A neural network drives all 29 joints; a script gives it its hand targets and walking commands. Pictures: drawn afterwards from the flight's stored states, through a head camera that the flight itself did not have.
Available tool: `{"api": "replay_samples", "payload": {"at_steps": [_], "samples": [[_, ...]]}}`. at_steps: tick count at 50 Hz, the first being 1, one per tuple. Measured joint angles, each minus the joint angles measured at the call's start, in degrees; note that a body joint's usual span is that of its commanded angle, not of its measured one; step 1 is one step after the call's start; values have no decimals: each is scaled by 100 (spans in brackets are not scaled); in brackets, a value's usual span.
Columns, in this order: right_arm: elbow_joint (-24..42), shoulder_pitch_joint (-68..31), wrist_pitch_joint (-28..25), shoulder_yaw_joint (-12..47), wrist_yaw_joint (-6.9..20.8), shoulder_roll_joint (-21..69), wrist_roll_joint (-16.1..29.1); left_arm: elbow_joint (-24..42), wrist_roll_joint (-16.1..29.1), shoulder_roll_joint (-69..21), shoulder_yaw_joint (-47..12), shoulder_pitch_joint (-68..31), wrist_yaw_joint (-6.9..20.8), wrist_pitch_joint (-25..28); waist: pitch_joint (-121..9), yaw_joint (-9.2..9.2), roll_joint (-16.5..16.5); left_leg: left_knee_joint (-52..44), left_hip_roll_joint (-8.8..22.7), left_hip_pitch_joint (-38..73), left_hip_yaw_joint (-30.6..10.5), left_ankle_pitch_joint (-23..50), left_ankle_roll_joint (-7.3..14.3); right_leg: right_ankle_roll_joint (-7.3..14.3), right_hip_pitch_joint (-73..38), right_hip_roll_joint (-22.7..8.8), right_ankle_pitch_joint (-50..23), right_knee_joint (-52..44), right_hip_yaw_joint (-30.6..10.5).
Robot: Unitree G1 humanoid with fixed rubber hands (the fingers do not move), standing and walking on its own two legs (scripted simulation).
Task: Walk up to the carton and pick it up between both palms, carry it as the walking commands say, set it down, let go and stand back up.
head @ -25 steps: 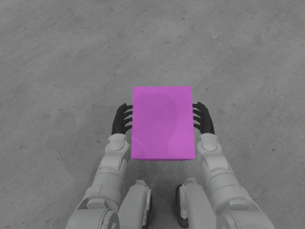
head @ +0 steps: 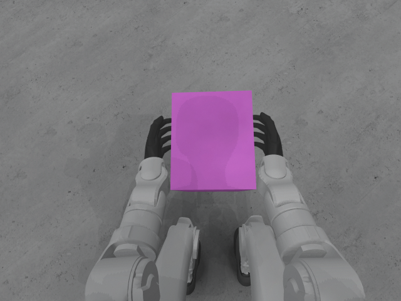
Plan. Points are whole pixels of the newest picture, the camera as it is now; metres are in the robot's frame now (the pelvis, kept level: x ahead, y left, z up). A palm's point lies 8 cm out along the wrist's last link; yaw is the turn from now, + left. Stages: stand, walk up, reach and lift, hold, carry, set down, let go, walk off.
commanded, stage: set down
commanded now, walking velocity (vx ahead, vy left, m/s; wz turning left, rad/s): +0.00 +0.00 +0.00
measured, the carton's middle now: (212, 152) +0.42 +0.03 -0.16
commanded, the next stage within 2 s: none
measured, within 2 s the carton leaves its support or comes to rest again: neither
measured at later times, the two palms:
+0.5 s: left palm (161, 150) +0.43 +0.15 -0.18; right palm (257, 145) +0.45 -0.08 -0.18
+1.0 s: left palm (168, 149) +0.46 +0.16 -0.27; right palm (251, 144) +0.48 -0.08 -0.27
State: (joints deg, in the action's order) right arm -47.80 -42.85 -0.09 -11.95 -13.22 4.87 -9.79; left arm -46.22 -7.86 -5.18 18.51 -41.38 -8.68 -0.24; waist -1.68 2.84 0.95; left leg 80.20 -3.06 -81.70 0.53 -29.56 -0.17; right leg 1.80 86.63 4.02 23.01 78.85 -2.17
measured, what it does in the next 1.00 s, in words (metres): lowers itself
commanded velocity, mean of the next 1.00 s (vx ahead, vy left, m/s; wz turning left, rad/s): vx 0.00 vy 0.00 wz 0.00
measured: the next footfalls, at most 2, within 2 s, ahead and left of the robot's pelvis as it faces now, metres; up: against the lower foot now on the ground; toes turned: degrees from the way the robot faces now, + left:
none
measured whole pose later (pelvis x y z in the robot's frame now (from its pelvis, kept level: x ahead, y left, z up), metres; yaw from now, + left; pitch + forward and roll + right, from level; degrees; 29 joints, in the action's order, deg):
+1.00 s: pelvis -0.03 +0.01 -0.15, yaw +3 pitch +40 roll +2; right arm -46.0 -65.4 10.7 -22.8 -8.3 1.8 -12.9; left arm -42.5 -12.4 -4.0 27.5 -63.5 -8.6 -11.7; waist 4.1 1.0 -0.2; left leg 110.2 -6.4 -115.5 0.6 -34.4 -0.5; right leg -0.5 119.4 4.9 27.7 107.6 -2.0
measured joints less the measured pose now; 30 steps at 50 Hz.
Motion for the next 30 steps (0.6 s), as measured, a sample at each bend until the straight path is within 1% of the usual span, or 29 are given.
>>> {"api": "replay_samples", "payload": {"at_steps": [7, 19, 26, 30], "samples": [[-74, -447, 210, -202, 41, -21, -48, -9, -94, 21, 267, -387, 51, -199, 0, -3, 21, 543, -19, -571, 40, -124, 6, -25, 589, 20, 86, 527, -18], [-60, -1138, 647, -726, 272, -31, -282, 211, -471, -80, 804, -1005, 115, -711, 39, -69, 22, 1437, -85, -1493, 76, -328, 36, -87, 1497, 42, 258, 1379, -26], [86, -1366, 779, -883, 377, -59, -334, 387, -544, -100, 871, -1265, 106, -894, 137, -165, -44, 1835, -236, -2002, -3, -363, 21, -200, 1926, 120, 367, 1771, -78], [156, -1510, 835, -950, 416, -87, -328, 435, -536, -69, 849, -1428, 83, -961, 218, -188, -54, 2048, -287, -2268, -34, -382, 3, -206, 2165, 92, 411, 1968, -41]]}}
